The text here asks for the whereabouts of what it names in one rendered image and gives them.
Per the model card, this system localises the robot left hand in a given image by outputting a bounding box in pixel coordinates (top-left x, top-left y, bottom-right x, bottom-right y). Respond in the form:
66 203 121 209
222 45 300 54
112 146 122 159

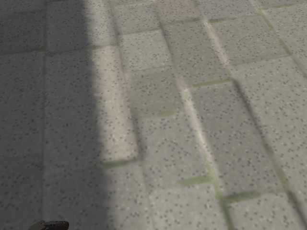
28 220 69 230

